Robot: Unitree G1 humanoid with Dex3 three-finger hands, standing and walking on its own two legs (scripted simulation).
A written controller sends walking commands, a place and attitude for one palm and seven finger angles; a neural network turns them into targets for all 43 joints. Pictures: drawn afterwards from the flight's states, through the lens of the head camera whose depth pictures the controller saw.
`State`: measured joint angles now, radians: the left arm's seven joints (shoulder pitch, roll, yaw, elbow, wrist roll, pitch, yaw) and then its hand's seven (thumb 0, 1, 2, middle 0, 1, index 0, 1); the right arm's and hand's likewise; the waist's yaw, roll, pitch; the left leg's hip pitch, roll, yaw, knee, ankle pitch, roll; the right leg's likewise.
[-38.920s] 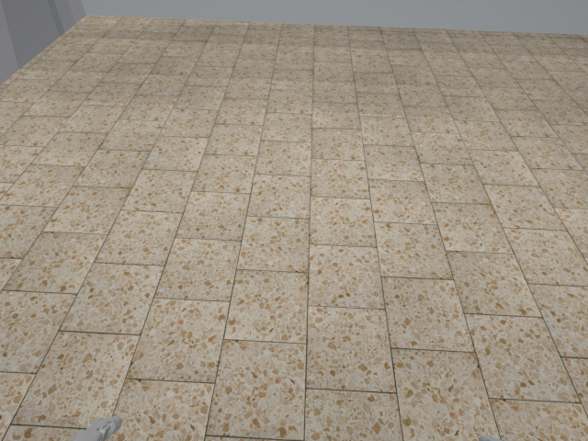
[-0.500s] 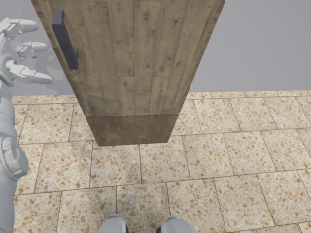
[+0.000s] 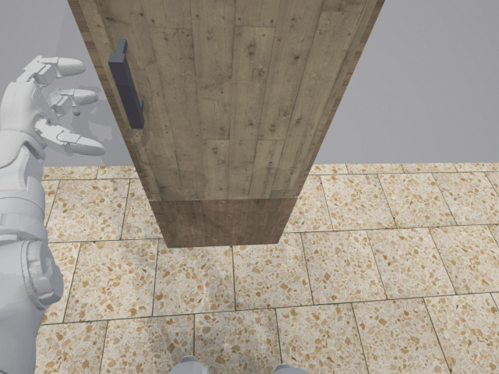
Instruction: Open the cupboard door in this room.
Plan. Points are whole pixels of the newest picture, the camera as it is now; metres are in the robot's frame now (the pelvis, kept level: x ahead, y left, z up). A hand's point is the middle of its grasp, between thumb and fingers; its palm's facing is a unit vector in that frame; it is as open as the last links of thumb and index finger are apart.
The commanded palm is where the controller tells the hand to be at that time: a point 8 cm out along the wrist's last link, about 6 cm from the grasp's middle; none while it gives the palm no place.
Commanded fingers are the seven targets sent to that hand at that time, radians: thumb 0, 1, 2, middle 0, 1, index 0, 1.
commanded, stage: move the hooked fingers beside the handle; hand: left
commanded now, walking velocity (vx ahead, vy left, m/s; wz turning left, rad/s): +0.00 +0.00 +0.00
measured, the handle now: (130, 86) +0.55 +0.17 +0.12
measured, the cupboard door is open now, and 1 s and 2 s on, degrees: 0 0 0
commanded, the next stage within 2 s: slide the fingers in behind the handle in 1.38 s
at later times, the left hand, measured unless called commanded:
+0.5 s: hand (88, 114) +0.49 +0.23 +0.11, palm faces +0.01 -1.00 +0.00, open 14.0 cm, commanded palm +0.48 +0.27 +0.11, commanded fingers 0.00 -0.50 0.30 -0.30 -1.20 -0.30 -1.20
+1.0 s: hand (76, 110) +0.50 +0.25 +0.11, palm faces +0.00 -1.00 +0.01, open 14.0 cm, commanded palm +0.48 +0.28 +0.11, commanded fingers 0.00 -0.50 0.30 -0.30 -1.20 -0.30 -1.20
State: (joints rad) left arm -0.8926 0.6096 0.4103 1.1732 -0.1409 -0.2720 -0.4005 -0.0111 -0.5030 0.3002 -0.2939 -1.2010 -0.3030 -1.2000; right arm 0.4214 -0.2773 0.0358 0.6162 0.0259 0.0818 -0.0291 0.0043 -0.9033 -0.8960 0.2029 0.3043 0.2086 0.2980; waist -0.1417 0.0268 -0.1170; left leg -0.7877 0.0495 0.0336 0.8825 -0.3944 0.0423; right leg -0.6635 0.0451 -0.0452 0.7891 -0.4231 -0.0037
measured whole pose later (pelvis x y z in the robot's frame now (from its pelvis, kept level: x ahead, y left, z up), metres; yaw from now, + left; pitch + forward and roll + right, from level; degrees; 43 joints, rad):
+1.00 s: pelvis +0.00 +0.00 +0.00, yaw -1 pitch +19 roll -4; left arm -0.92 0.67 0.45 1.19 -0.13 -0.27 -0.42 -0.01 -0.50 0.30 -0.29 -1.20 -0.30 -1.20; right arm 0.46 -0.29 0.04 0.62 0.02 0.08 -0.03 0.00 -0.90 -0.90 0.20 0.30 0.21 0.30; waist -0.17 0.02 -0.11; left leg -0.85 0.06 0.03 0.91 -0.40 0.04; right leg -0.72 0.06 -0.05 0.80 -0.42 -0.01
